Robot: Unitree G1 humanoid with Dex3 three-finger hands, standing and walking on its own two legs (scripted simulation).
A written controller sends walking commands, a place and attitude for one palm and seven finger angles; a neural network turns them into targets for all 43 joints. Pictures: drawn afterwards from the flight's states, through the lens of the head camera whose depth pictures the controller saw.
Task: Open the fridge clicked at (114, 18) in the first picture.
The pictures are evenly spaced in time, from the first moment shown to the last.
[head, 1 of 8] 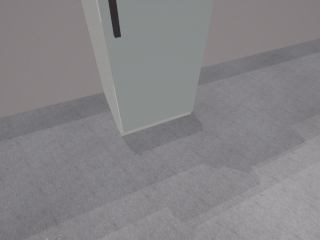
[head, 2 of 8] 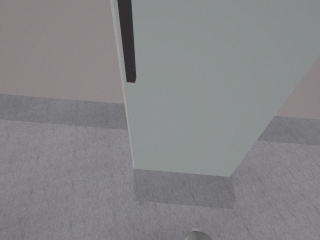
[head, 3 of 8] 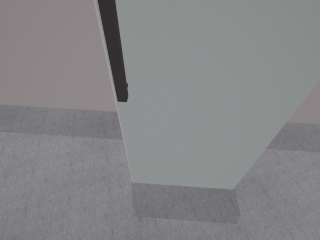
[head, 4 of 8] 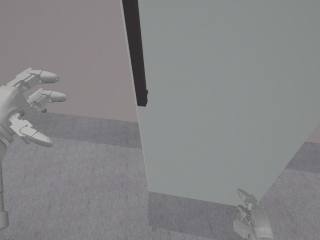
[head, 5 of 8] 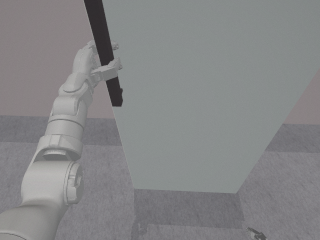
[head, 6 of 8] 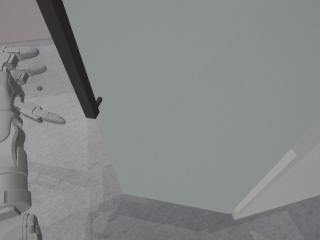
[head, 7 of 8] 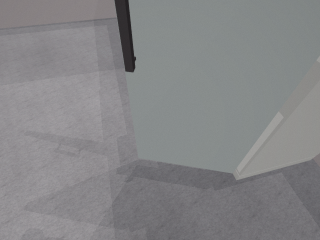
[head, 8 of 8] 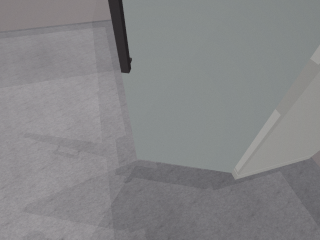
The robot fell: no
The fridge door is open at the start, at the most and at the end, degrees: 0 70 65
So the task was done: yes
